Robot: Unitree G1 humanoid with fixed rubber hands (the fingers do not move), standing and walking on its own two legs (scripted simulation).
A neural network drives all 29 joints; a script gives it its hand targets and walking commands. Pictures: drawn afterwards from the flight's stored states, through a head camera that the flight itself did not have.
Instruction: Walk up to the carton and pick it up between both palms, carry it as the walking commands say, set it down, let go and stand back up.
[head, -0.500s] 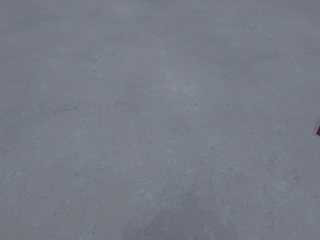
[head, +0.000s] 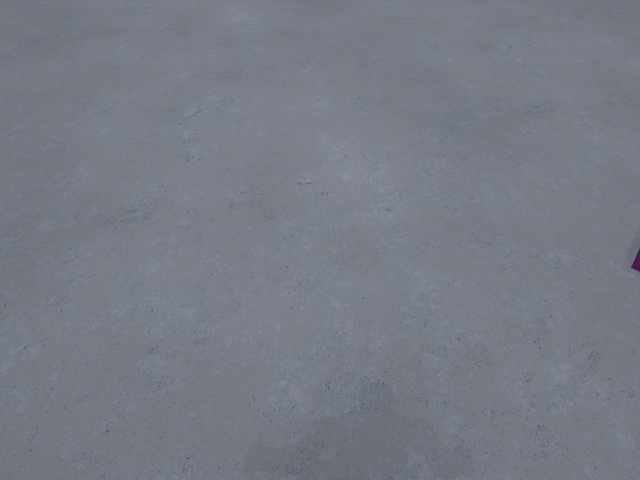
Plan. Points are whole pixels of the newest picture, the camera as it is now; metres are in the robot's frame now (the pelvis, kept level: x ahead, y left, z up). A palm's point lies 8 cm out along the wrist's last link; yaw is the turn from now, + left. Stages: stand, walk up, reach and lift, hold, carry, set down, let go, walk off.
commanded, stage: stand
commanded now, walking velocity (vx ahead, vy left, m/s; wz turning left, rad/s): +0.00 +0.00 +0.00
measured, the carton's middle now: out of the picture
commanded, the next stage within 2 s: walk up in 0.16 s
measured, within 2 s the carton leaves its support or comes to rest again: neither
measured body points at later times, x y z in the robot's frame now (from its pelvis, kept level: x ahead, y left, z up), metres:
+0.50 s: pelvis +0.00 -0.01 +0.00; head +0.02 -0.01 +0.44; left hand +0.11 +0.31 -0.12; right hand +0.09 -0.33 -0.11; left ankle -0.01 +0.13 -0.75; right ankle -0.01 -0.13 -0.72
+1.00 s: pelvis +0.13 -0.14 -0.01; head +0.14 -0.13 +0.43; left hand +0.34 +0.13 -0.12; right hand +0.07 -0.48 -0.10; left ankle +0.21 -0.06 -0.74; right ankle +0.09 -0.25 -0.75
